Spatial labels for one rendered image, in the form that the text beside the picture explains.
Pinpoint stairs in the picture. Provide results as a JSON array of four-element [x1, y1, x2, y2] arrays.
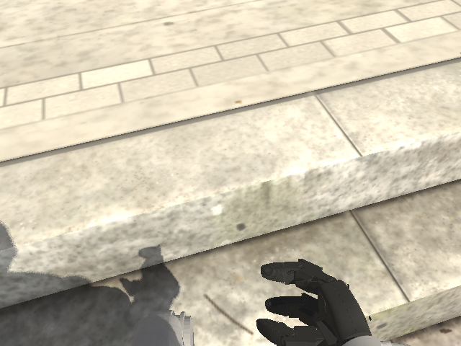
[[0, 131, 461, 346]]

